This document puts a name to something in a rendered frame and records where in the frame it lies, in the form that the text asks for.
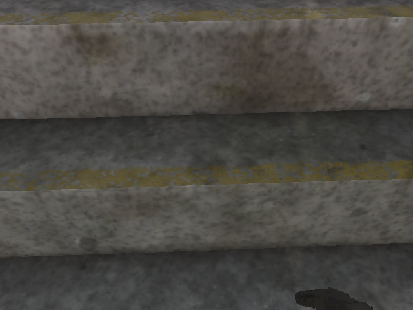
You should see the robot right hand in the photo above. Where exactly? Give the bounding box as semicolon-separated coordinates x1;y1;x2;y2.
295;287;373;310

